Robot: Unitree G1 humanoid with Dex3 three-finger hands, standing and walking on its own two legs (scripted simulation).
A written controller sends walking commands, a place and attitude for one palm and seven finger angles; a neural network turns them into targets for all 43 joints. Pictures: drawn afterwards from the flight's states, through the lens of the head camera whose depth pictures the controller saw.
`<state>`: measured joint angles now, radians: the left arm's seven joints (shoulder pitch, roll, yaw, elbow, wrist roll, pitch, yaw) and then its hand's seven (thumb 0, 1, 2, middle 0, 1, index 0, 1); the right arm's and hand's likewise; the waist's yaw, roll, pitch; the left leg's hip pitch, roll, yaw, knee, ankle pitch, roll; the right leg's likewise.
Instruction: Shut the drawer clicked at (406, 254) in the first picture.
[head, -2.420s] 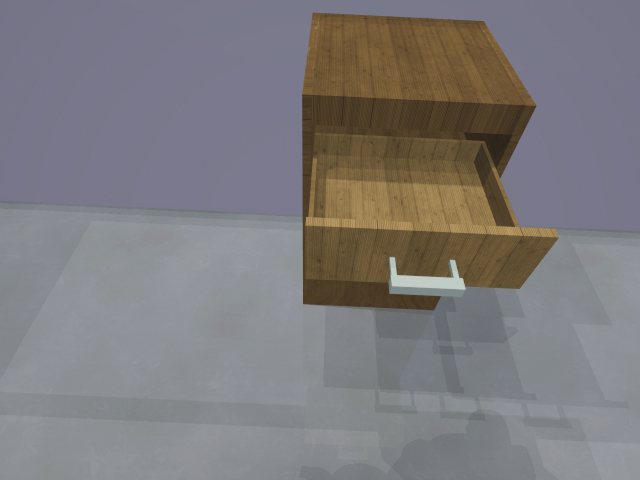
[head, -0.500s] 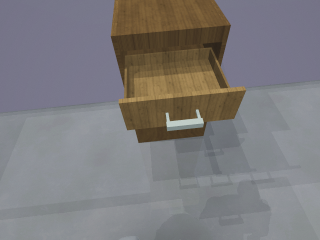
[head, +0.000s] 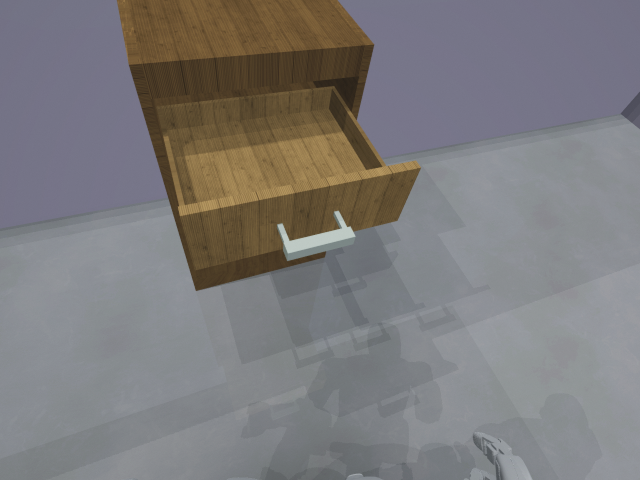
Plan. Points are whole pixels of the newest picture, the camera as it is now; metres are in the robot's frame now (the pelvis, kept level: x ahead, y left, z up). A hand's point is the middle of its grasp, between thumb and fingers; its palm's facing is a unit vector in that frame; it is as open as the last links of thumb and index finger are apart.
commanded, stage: walk to a spot facing it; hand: left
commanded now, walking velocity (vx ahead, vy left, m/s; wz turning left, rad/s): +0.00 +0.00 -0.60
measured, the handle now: (314, 233) +0.52 +0.05 -0.09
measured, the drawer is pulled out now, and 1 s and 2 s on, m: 0.30 0.30 0.30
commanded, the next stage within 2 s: none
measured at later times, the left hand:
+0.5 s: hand out of the picture +0.09 +0.20 -0.16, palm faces -0.33 -0.93 -0.15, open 7.4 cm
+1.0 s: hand out of the picture +0.03 +0.14 -0.15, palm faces -0.53 -0.81 -0.24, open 7.4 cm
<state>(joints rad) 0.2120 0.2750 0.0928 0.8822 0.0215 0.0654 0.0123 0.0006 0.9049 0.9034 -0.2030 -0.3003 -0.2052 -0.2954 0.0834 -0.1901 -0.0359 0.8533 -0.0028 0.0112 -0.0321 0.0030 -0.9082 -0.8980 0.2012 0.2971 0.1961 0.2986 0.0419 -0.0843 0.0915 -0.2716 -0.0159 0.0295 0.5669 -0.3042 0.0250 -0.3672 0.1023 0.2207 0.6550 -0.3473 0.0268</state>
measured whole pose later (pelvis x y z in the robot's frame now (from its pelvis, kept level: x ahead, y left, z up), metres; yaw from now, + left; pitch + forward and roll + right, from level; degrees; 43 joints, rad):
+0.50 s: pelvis -0.06 +0.05 +0.01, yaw -19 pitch +0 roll -3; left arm 0.17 0.21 0.08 0.91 0.03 0.12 -0.02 0.00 0.91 0.90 -0.20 -0.30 -0.20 -0.29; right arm 0.34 -0.16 -0.04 0.96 -0.03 0.01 -0.03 0.00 -0.90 -0.90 0.20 0.30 0.20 0.30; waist -0.04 -0.03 0.08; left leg -0.23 0.09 0.35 0.42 -0.20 0.10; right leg -0.40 -0.06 -0.01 1.00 -0.40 0.07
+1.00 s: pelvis -0.12 +0.02 +0.01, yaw -37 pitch +1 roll +0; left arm 0.26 0.18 0.06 0.90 0.02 0.04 0.00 0.00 0.90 0.90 -0.20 -0.30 -0.21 -0.30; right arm 0.18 -0.23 -0.08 0.92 -0.03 0.06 -0.02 0.00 -0.91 -0.90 0.20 0.30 0.20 0.30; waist 0.01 0.02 0.07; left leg -0.49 0.09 0.02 1.03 -0.35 -0.09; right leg -0.22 0.07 0.03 0.45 -0.24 -0.07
